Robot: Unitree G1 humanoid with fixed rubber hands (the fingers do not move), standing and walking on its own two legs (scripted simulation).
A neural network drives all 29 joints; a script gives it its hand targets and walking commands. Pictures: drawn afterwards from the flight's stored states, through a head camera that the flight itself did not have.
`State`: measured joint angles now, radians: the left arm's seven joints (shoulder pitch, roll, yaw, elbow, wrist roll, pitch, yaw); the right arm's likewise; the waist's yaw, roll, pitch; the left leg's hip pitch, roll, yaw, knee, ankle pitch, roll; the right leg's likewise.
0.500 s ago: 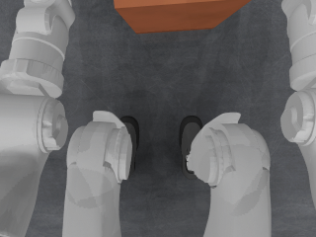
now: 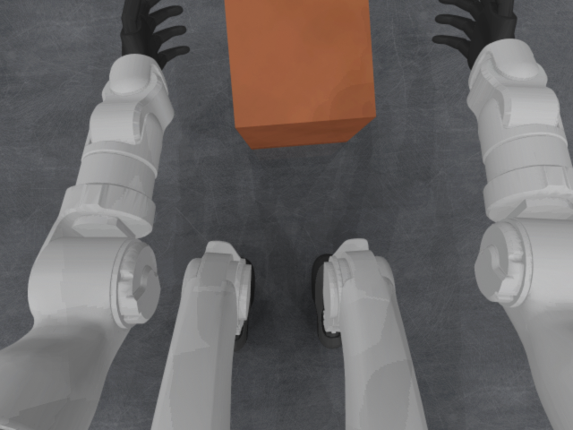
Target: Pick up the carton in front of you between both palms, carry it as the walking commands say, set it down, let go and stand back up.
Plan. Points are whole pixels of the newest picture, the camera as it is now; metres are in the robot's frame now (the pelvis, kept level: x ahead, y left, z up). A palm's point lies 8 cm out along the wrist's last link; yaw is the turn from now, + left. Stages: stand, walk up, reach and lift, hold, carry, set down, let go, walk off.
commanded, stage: set down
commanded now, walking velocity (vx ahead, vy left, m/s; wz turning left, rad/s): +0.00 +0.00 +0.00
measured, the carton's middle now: (297, 81) +0.58 -0.04 -0.35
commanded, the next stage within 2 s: let go in 0.46 s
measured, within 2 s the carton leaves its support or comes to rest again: neither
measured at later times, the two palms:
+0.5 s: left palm out of the picture +0.53 +0.16 +0.03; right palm out of the picture +0.54 -0.24 +0.04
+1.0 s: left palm out of the picture +0.41 +0.20 +0.15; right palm out of the picture +0.39 -0.25 +0.15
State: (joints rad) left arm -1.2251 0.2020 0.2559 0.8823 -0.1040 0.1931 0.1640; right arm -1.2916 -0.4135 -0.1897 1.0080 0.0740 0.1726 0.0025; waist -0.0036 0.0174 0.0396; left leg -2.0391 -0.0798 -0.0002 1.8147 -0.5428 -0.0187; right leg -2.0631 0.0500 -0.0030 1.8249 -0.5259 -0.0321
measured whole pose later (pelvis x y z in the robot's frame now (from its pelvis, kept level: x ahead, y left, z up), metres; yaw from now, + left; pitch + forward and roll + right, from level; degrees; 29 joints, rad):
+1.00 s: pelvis +0.08 +0.00 +0.26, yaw -2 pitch +27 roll +0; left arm -0.36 0.15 0.18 0.61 0.06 0.06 -0.01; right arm -0.39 -0.22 -0.19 0.67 -0.07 0.04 0.06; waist -0.01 0.00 -0.01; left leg -0.91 -0.05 -0.05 0.71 -0.27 0.00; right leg -0.93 0.06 0.04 0.71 -0.25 -0.02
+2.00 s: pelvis +0.10 +0.00 +0.29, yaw -1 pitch -3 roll +0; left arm 0.19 0.29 0.05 0.55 0.04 0.09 0.01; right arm 0.20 -0.28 -0.05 0.61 -0.05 0.06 0.00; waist 0.01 0.00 0.06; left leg -0.19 -0.04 -0.06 0.54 -0.31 0.01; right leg -0.20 0.05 0.02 0.54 -0.30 -0.03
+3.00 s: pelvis +0.11 +0.00 +0.30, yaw -1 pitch -2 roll +0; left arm 0.14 0.35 0.03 0.90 0.03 0.00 0.02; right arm 0.15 -0.35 -0.03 0.88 -0.03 -0.01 -0.02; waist 0.00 -0.01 0.03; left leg -0.12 -0.04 -0.06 0.42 -0.25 0.01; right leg -0.13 0.04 0.02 0.41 -0.25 -0.03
